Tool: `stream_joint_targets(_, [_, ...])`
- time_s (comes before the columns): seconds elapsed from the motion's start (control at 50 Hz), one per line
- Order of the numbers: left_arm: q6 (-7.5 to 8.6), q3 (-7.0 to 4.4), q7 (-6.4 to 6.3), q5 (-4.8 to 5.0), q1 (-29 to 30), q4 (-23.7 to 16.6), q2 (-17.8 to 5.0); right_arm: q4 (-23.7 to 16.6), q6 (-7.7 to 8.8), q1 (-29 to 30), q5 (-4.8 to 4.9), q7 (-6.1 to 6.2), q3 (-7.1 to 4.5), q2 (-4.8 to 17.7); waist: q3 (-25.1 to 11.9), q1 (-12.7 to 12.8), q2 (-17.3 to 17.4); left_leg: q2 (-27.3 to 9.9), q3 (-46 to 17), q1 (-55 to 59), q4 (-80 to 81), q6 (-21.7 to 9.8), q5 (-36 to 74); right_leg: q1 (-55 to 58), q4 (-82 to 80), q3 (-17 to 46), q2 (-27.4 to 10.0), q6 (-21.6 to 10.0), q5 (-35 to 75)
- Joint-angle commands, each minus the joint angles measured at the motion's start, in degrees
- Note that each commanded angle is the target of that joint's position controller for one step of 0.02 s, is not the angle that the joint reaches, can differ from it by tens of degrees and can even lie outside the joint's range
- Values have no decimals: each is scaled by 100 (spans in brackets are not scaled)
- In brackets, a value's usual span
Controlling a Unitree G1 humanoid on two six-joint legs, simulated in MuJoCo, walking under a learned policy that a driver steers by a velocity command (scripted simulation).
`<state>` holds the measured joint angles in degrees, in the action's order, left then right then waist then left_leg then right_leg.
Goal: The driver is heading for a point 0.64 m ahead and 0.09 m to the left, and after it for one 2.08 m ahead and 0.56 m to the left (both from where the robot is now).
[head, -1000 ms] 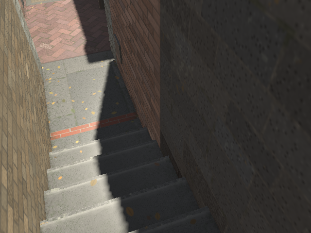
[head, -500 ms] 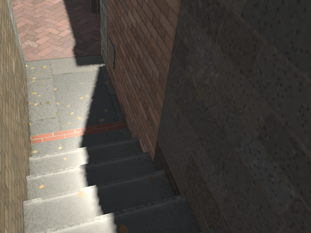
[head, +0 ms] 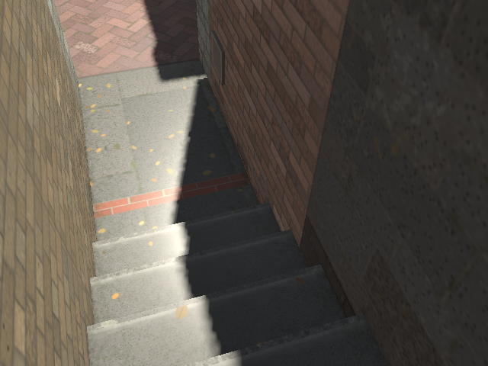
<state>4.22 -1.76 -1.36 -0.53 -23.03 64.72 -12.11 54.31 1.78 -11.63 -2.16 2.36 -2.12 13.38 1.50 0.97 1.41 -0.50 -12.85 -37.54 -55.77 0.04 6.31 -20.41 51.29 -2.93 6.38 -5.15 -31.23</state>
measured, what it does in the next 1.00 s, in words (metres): goes down: left foot 0.16 m lower, then right foot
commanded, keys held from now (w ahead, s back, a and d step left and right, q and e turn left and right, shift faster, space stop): no key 0.24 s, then w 0.76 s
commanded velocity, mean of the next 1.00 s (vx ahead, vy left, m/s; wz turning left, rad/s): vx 0.30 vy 0.00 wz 0.00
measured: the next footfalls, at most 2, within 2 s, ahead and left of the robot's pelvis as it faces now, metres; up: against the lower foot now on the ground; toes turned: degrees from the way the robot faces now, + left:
left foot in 0.16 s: +0.17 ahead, +0.16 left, -0.16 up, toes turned +2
right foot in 0.70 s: +0.27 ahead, -0.06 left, -0.16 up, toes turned -2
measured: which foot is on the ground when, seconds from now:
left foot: up 0.00-0.14, down 0.16-0.70, up 0.72-1.00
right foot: down 0.00-0.16, up 0.18-0.68, down 0.70-1.00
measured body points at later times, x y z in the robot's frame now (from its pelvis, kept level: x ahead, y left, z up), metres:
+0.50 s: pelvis +0.15 +0.08 -0.11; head +0.14 +0.09 +0.34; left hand +0.24 +0.30 -0.27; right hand +0.11 -0.15 -0.26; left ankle +0.13 +0.15 -0.85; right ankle +0.22 -0.09 -0.81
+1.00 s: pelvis +0.37 +0.02 -0.18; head +0.38 +0.01 +0.27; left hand +0.31 +0.27 -0.31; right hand +0.52 -0.25 -0.29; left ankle +0.51 +0.13 -0.88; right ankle +0.23 -0.06 -0.85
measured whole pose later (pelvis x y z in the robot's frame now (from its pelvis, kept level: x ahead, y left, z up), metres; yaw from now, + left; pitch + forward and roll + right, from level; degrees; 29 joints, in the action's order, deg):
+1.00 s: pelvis +0.37 +0.02 -0.18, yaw +0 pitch -2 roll -2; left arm 4.9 -2.9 -2.0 -1.3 -26.5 62.1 -10.9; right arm 50.6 1.4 -6.3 -1.7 -0.3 -2.8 16.5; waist 1.5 1.4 3.7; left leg 1.5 -4.5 -30.1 -38.8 -4.4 26.8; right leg -6.2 49.2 -3.2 4.6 -3.7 -41.2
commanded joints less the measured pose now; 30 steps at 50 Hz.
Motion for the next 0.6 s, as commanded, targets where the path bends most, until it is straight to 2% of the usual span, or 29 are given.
stream_joint_targets(0.02, [52,31,-84,140,927,-482,-267,-73,-142,-343,100,-85,193,-159,122,-508,-441,107,890,2322,1425,104,1525,-2229,-1221,1064,-764,-587,816])
stream_joint_targets(0.04, [40,28,-89,98,765,-423,-291,-120,-108,-254,150,-61,202,-53,176,-399,-379,70,944,2555,1733,141,1716,-2141,-966,982,-806,-512,967])
stream_joint_targets(0.06, [3,39,-99,68,649,-354,-292,-118,-87,-260,218,-20,193,61,269,-316,-680,-76,869,2484,2203,132,1734,-1760,-654,922,-807,-483,1233])
stream_joint_targets(0.1, [-119,44,-149,-81,170,-336,-364,-67,0,-237,269,9,118,402,504,-33,-630,-409,768,2003,3442,85,1583,-679,168,1081,-839,-562,1807])
stream_joint_targets(0.12, [-150,25,-80,-109,197,-365,-501,186,-17,-883,198,-11,47,532,237,-215,-617,-191,1284,2876,3136,79,1443,-847,767,1007,-835,-560,2427])
stream_joint_targets(0.14, [-189,35,-104,-83,-110,-407,-400,387,0,-1205,162,-79,42,607,548,-196,-323,-512,1051,3144,4554,-4,1340,-775,1291,953,-602,-572,2151])
stream_joint_targets(0.16, [-231,41,-92,-66,-616,-276,-257,648,52,-1801,101,-171,-51,902,356,-148,243,-767,1118,4346,4559,42,3273,-1270,2297,624,-243,-453,1318])
stream_joint_targets(0.18, [-273,17,-36,209,-1002,-262,14,885,141,-2431,-22,-265,-123,1155,-258,-223,1503,-1590,918,5830,2797,-231,7422,-2617,4280,342,339,-239,-1910])
stream_joint_targets(0.2, [-351,36,-102,281,-1245,-254,85,861,168,-2366,88,-317,-38,942,-841,-84,1638,-1942,646,6044,2077,-740,7632,-3015,5614,300,113,-224,-2566])
stream_joint_targets(0.22, [-354,15,-188,72,-684,-377,-122,655,183,-2059,196,-251,-2,725,-1087,-311,1245,-2026,433,5541,2283,-1223,5710,-3321,6379,574,23,-133,-1628])
stream_joint_targets(0.24, [-352,-47,-173,-44,-350,-584,-352,401,149,-1563,241,-207,70,583,-1021,-162,577,-1821,590,4530,2654,-1278,3296,-3087,5520,963,-110,-47,-103])
stream_joint_targets(0.26, [-461,39,-161,-114,-78,-786,-143,317,103,-1148,332,-38,113,541,-670,55,681,-2018,-17,3357,3173,-1560,1258,-2752,5025,1166,-261,64,717])
stream_joint_targets(0.28, [-602,43,-128,-198,75,-731,-226,191,61,-894,343,63,224,314,-409,114,443,-1967,-243,2514,3609,-1576,-556,-2446,4643,1249,-359,195,1324])
stream_joint_targets(0.3, [-695,23,-105,-228,170,-701,-306,113,39,-868,319,101,288,210,-198,68,396,-1832,-287,2121,3841,-1505,-1694,-2304,4388,1155,-353,277,1519])
stream_joint_targets(0.32, [-723,23,-92,-211,255,-703,-305,127,46,-1038,311,106,331,158,20,14,422,-1744,-329,1934,3976,-1451,-2329,-2312,4119,1114,-382,313,1544])
stream_joint_targets(0.34, [-696,54,-63,-183,628,-848,-237,93,112,-1043,441,154,404,128,314,42,184,-1688,-257,1666,4054,-1358,-2701,-2212,3085,1353,-538,438,2068])
stream_joint_targets(0.36, [-684,99,-36,-164,760,-884,-118,105,156,-1253,479,176,419,155,442,-20,211,-1531,-134,1518,4124,-1313,-3080,-2006,2425,1157,-543,474,2410])
stream_joint_targets(0.38, [-705,151,33,-208,929,-948,26,133,142,-1362,490,168,411,314,504,2,158,-1490,-292,1656,4159,-1237,-3370,-1939,1553,1252,-629,508,2727])
stream_joint_targets(0.4, [-682,156,89,-159,1092,-1022,12,95,106,-1406,484,133,393,382,551,-66,298,-1427,-348,1865,4300,-1130,-3473,-1793,580,1181,-689,498,2788])
stream_joint_targets(0.44, [-660,195,148,-36,1431,-1202,27,61,55,-1582,436,69,287,587,648,-274,772,-1337,-279,2183,4497,-938,-3464,-1482,-632,795,-647,481,2397])
stream_joint_targets(0.46, [-713,213,165,-29,1494,-1216,10,69,38,-1700,351,15,272,590,604,-334,898,-1339,-188,1984,4628,-884,-3151,-961,-458,523,-603,490,2029])
stream_joint_targets(0.48, [-690,198,141,20,1492,-1288,-61,54,44,-1810,327,-38,260,501,606,-410,972,-1263,-84,2059,4669,-928,-3212,-781,-754,385,-612,429,1619])
stream_joint_targets(0.5, [-645,132,185,-20,1565,-1258,-186,228,70,-2113,188,-106,211,530,541,-462,992,-1272,-134,2278,4593,-1051,-3360,-841,-780,216,-581,325,1233])
stream_joint_targets(0.52, [-564,128,210,34,2080,-1416,-225,294,82,-2306,272,-153,136,602,721,-559,805,-1392,-239,2619,4643,-1191,-3607,-1062,-972,104,-672,252,1109])
stream_joint_targets(0.54, [-505,107,225,7,2296,-1474,-239,333,87,-2406,265,-171,96,612,833,-621,724,-1454,-325,2842,4595,-1307,-3399,-1168,-1058,121,-729,193,1138])
stream_joint_targets(0.56, [-481,63,236,-20,2352,-1447,-279,302,138,-2370,226,-172,63,635,853,-561,713,-1624,-644,3000,4701,-1456,-3465,-1235,-1088,151,-775,140,1216])
stream_joint_targets(0.58, [-475,22,233,-147,2122,-1329,-312,371,206,-2392,221,-158,6,697,698,-426,701,-1879,-821,3326,4559,-1638,-2974,-1316,-478,380,-965,50,1754])
stream_joint_targets(0.6, [-453,34,228,-142,2299,-1400,-319,239,207,-2180,209,-165,-18,709,673,-393,454,-1678,-610,3480,4578,-1603,-2937,-1364,-1108,158,-804,16,779])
